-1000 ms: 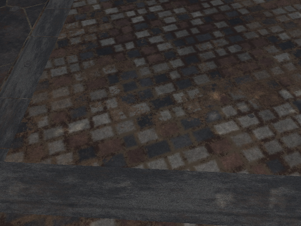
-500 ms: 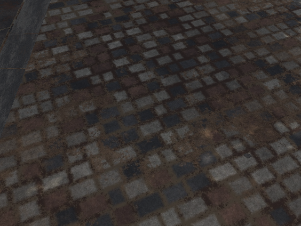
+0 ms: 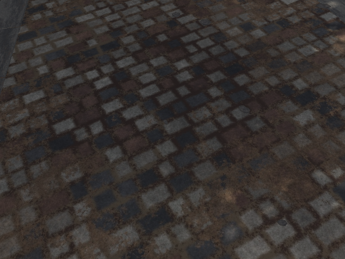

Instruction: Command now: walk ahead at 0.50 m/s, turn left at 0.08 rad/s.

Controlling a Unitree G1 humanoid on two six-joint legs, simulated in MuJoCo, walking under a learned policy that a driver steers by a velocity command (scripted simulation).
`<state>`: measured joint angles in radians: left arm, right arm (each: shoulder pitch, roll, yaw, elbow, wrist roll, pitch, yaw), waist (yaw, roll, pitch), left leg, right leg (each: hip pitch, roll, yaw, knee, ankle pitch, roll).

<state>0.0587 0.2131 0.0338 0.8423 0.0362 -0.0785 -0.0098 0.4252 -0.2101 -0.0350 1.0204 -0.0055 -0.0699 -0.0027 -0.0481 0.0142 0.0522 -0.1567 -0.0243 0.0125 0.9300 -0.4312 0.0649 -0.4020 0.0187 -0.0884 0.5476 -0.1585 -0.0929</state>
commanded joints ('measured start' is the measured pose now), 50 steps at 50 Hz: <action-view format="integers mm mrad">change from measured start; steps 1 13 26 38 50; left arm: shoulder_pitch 209 262 250 295 301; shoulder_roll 125 101 64 28 22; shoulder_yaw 41 18 25 15 -8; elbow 34 92 79 151 208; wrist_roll -15 -27 -16 -21 -25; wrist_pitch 2 -20 79 118 53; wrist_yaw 2 41 44 54 51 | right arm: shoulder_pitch -28 -229 -194 -238 -154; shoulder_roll -104 -20 -94 -114 -45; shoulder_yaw -25 -10 -26 -19 5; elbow -80 -152 -157 -101 17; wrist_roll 0 -19 -2 -16 -5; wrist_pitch -15 53 60 78 59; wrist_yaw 4 29 -22 -23 -14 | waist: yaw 89 35 39 61 26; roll -54 -112 26 88 -38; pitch -88 -12 -84 -74 18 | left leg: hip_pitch -466 -337 -49 -163 -17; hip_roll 74 65 316 216 96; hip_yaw -71 59 -264 -215 -107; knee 292 -151 -648 -738 -620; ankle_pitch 84 391 700 46 259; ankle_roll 26 -25 260 129 -14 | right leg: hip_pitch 424 265 -44 200 122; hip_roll -346 -215 -64 -22 -122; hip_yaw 449 -80 97 54 200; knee -323 -288 607 50 -303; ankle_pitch -49 694 -369 -208 -181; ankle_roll -159 -55 85 73 38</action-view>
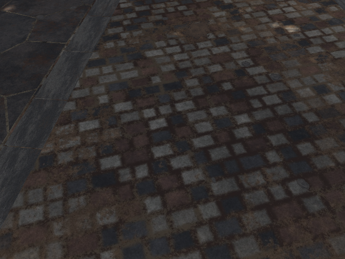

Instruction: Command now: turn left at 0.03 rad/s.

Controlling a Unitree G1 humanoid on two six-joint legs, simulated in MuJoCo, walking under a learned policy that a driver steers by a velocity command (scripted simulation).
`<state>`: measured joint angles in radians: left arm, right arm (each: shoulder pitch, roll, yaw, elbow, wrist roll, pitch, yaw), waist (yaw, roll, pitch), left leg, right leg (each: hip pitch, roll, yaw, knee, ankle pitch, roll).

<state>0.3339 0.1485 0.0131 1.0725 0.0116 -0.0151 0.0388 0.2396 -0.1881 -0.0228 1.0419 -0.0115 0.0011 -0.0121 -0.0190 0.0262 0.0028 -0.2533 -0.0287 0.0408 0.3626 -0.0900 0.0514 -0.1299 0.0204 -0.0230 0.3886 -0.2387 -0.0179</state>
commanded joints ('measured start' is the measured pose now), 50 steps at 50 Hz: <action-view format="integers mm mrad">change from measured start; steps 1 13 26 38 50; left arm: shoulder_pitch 37 60 85 104 118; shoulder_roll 84 61 44 36 30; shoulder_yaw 12 -2 -14 -20 -23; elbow -17 24 58 73 79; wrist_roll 1 -2 -2 -2 -2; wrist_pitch -8 -8 -10 -11 -12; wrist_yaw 2 3 9 12 14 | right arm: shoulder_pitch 33 90 107 111 121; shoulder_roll -62 -42 -20 -9 -2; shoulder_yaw -5 9 13 16 18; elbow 3 77 115 133 143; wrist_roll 2 3 4 5 6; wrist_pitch -12 -13 -10 -8 -6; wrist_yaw -6 -20 -27 -31 -33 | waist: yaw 3 9 7 10 11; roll -39 -25 -33 -32 -34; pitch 70 67 74 80 85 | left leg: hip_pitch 69 77 99 104 103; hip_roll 102 110 115 116 117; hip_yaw -138 -139 -131 -125 -120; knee -58 -46 -24 -14 -7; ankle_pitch -86 -32 30 53 59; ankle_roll -3 -4 -3 -5 -10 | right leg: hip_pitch -139 -92 -70 -51 -40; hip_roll -121 -112 -112 -114 -115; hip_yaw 130 111 107 105 105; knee -136 -106 -98 -94 -95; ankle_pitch -90 9 78 115 142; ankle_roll -41 -45 -44 -44 -45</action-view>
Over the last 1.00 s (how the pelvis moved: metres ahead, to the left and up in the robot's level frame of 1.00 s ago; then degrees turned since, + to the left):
0.20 -0.01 0.02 12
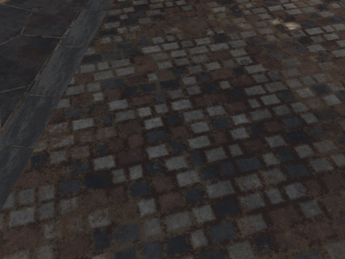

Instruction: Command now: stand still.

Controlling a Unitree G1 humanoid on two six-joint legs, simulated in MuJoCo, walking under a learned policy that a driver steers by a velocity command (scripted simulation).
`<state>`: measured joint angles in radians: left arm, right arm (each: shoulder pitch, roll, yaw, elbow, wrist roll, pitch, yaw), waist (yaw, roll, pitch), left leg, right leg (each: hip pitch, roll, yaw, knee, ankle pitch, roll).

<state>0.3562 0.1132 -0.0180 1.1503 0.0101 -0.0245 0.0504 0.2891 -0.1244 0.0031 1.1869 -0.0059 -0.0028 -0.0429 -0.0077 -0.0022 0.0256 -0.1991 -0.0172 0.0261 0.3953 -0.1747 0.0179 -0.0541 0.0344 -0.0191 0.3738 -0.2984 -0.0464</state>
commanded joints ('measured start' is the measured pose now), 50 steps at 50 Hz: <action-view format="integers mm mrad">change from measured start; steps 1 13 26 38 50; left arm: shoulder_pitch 97 112 127 140 244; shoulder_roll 65 60 57 55 141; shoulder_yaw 8 6 5 4 49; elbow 1 3 2 0 8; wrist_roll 0 0 -1 -1 3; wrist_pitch -3 -5 -7 -9 7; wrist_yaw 2 2 2 2 -8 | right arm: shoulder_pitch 72 83 93 102 -32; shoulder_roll -65 -59 -54 -50 -54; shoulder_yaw -7 -4 -1 2 -9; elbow -1 5 8 10 -80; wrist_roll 0 1 2 3 -33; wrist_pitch -2 -1 1 1 1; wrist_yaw -2 -3 -5 -5 20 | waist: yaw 0 0 1 2 81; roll -6 -7 -8 -9 -129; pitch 63 67 71 73 238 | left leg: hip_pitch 49 47 43 38 -307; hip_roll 105 107 108 110 19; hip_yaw -105 -100 -93 -86 64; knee -39 -32 -22 -12 283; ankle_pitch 143 144 143 141 -276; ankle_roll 24 18 12 6 28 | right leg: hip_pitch -115 -107 -99 -91 -87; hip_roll -129 -130 -131 -132 -286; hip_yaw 101 102 103 104 367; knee -80 -82 -84 -83 -271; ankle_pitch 204 233 271 307 -476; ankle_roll -17 -18 -19 -18 -181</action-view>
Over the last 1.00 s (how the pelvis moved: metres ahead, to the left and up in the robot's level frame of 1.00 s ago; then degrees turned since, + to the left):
0.04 -0.02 0.00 0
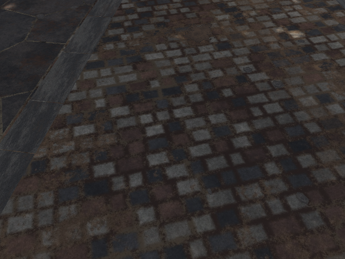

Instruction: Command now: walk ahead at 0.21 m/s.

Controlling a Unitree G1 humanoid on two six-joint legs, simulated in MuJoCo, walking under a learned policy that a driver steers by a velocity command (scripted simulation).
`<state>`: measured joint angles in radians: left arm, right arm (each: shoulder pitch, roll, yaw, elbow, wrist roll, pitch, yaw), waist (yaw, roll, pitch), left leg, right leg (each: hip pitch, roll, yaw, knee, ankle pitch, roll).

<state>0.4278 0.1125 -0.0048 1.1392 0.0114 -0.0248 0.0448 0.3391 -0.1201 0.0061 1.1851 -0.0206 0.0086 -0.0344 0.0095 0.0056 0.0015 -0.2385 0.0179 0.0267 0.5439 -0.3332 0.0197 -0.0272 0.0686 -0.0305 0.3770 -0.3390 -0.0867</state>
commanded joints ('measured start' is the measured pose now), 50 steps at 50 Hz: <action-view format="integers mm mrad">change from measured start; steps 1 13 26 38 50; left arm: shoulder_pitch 198 102 -185 -326 -61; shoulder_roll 134 174 108 141 152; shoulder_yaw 38 42 55 70 73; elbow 25 -15 -183 -259 -116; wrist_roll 9 4 21 8 0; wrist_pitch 2 -74 -22 -49 -93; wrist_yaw -4 -27 -79 -63 -46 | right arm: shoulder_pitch -125 120 162 203 48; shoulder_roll -61 -135 -133 -178 -90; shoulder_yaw -15 -90 -49 -53 -62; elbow -108 -132 -119 -102 -211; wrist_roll -19 15 6 -7 -20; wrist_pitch -18 -75 -115 -121 -56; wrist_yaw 18 42 28 9 56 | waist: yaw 77 -141 3 34 -51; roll -132 -32 43 92 -41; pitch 295 39 135 51 57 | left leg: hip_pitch -351 255 146 363 -300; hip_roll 13 -82 185 196 88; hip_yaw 48 114 -139 -6 -33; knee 218 -11 -451 -166 572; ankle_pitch -133 111 294 1051 109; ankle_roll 32 89 174 140 46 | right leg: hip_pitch -95 -224 -670 -378 -158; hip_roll -362 -203 -175 -28 -273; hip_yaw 424 47 -7 -101 167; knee -297 180 640 178 -244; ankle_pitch -405 574 209 194 346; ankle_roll -172 -60 32 -57 -132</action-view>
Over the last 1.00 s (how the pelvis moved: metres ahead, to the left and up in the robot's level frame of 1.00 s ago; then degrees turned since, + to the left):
0.02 -0.02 0.00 0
